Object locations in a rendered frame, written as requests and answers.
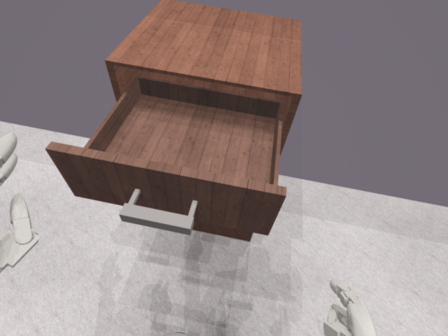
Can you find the right robot hand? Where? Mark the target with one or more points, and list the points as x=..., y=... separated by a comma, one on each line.
x=354, y=321

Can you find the drawer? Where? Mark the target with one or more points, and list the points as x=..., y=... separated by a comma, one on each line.
x=178, y=143

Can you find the left robot hand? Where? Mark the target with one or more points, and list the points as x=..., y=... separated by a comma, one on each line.
x=13, y=247

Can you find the handle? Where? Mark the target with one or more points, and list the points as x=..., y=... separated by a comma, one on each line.
x=155, y=218

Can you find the cabinet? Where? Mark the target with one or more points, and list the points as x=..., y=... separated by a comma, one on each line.
x=217, y=48

